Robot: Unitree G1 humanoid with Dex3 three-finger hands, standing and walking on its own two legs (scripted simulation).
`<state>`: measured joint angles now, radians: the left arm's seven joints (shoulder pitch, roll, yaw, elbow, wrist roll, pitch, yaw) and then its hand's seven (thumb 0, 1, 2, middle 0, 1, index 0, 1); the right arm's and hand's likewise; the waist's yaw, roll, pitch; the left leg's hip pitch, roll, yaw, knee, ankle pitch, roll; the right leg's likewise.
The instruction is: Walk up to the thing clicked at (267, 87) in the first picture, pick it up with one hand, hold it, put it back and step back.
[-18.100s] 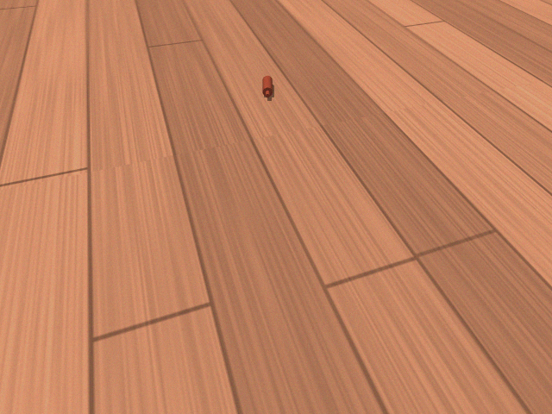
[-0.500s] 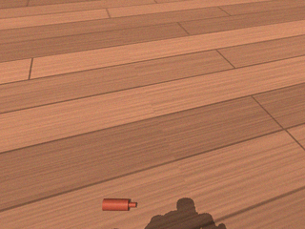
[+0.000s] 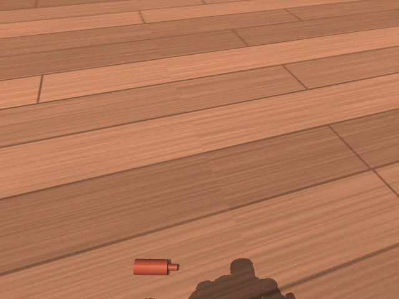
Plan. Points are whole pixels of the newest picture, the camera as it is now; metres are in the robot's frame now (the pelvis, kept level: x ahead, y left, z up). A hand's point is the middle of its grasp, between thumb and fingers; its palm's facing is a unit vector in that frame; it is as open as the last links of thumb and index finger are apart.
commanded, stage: stand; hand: left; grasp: from above
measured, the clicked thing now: (156, 267) +0.43 +0.17 -0.75
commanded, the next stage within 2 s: rise first in 0.02 s
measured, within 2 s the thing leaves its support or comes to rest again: neither
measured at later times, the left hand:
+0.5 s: hand out of the picture +0.14 +0.25 -0.18, palm faces -0.07 -0.92 -0.37, open 11.4 cm
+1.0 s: hand out of the picture +0.11 +0.26 -0.25, palm faces -0.20 -0.86 -0.47, open 14.2 cm
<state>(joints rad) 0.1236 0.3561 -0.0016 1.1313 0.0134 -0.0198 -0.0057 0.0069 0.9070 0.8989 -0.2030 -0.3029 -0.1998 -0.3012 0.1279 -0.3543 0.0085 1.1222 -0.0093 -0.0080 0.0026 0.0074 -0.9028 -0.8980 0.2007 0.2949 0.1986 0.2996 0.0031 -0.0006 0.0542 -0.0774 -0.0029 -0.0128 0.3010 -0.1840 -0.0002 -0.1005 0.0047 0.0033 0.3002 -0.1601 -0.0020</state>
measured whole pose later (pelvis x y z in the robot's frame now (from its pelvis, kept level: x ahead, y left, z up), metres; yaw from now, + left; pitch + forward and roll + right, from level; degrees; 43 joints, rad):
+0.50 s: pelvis -0.01 +0.00 -0.03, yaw +0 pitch +9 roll -1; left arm 0.03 0.33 0.13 0.89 0.14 0.12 -0.02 0.00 0.04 0.95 -0.10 -0.93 -0.11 -0.92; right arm 0.25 -0.25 -0.01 0.69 0.03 -0.05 -0.03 0.01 -0.91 -0.90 0.20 0.30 0.20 0.30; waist -0.03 0.00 -0.04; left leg -0.52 0.00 -0.01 0.73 -0.36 0.00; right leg -0.53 0.01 0.00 0.70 -0.32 0.00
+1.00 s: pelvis -0.02 +0.01 -0.12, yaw +0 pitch +20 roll -2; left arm 0.28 0.33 0.09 0.39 0.27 0.22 0.01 0.00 -0.55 0.96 -0.09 -1.07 -0.09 -1.06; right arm 0.20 -0.24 -0.01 0.51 0.01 -0.14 -0.02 0.01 -0.92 -0.90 0.20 0.29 0.20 0.30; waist -0.03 0.00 -0.13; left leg -1.01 0.00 -0.04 1.24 -0.57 0.01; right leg -1.01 0.01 -0.03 1.19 -0.53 0.01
